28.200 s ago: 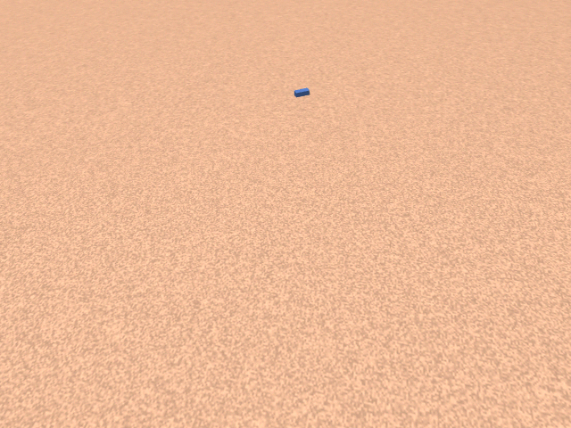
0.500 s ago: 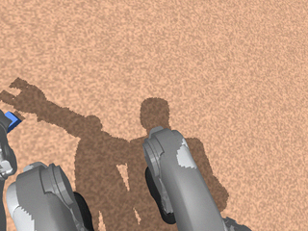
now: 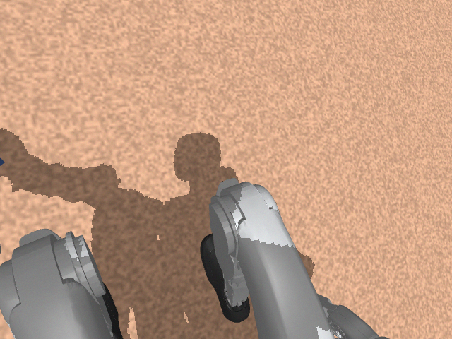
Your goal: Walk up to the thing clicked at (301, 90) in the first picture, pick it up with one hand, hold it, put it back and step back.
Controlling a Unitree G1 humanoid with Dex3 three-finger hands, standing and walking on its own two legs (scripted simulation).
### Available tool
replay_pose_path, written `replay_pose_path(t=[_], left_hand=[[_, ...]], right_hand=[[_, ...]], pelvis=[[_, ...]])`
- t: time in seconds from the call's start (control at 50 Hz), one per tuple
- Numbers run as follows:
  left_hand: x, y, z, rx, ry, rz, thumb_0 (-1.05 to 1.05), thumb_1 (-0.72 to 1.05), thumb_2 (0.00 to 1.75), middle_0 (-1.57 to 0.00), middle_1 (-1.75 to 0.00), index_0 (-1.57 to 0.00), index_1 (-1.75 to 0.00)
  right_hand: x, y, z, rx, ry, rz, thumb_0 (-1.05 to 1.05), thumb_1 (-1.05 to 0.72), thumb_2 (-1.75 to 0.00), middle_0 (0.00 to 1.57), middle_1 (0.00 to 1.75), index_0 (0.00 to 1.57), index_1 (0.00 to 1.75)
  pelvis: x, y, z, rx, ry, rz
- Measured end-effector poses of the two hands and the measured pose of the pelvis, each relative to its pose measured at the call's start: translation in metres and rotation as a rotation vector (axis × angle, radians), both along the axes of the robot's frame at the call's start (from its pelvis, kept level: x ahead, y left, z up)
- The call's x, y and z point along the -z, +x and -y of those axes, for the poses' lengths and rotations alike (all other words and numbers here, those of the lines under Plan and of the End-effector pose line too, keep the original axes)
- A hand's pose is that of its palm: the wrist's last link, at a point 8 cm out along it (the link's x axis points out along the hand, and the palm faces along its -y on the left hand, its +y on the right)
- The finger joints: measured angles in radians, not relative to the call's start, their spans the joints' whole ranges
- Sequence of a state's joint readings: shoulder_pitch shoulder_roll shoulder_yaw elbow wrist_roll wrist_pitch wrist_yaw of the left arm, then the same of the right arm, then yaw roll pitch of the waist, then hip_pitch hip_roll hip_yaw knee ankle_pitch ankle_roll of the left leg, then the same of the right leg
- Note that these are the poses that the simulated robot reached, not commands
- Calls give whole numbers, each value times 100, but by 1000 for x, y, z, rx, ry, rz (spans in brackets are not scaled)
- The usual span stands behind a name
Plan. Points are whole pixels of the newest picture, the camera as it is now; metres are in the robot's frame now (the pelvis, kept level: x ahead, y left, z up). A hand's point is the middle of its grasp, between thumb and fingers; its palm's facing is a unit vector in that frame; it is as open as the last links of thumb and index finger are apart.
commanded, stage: rest palm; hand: left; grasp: from above
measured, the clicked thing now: out of the picture +0.44 +0.34 -0.29
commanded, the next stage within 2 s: close in 0.98 s
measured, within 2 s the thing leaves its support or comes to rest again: neither
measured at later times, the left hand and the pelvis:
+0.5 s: hand out of the picture +0.43 +0.34 -0.24, palm faces -0.32 -0.32 -0.89, open 14.5 cm; pelvis +0.00 +0.01 +0.00, yaw -2 degrees
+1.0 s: hand out of the picture +0.44 +0.34 -0.25, palm faces -0.31 -0.31 -0.90, open 14.2 cm; pelvis -0.01 +0.01 +0.00, yaw -3 degrees
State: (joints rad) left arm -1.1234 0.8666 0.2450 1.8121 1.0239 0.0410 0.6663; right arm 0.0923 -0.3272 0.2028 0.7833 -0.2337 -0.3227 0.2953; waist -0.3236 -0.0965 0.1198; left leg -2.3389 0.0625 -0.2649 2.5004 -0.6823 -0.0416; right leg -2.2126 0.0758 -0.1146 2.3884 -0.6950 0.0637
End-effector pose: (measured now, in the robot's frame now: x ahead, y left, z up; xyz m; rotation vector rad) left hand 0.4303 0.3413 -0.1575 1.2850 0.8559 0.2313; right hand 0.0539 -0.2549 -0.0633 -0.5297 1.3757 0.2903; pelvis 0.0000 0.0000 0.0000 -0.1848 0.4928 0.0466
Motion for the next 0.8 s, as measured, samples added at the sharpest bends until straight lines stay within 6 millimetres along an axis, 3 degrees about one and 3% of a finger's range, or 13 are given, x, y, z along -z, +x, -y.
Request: replay_pose_path(t=[0.16, 0.4, 0.8], left_hand=[[13, 10, 6, -18, -7, 7, 0, -57, 100, -15, -89, -10, -92], [23, 4, -7, -33, -8, -20, 0, -59, 101, -13, -92, -8, -95], [33, 7, 0, -8, -10, -13, 0, -56, 99, -12, -94, -9, -96]], right_hand=[[-7, -16, -7, 12, 8, -50, 0, -91, -90, 20, 30, 20, 29], [-9, -38, -21, 29, 28, -99, 0, -92, -90, 20, 30, 20, 29], [-24, -41, -25, -25, 14, -79, 0, -92, -90, 20, 30, 20, 29]], pelvis=[[0, 1, -4, 10, -20, 6], [2, -2, -7, 14, -35, 25], [1, -7, -11, 20, -63, 59]])
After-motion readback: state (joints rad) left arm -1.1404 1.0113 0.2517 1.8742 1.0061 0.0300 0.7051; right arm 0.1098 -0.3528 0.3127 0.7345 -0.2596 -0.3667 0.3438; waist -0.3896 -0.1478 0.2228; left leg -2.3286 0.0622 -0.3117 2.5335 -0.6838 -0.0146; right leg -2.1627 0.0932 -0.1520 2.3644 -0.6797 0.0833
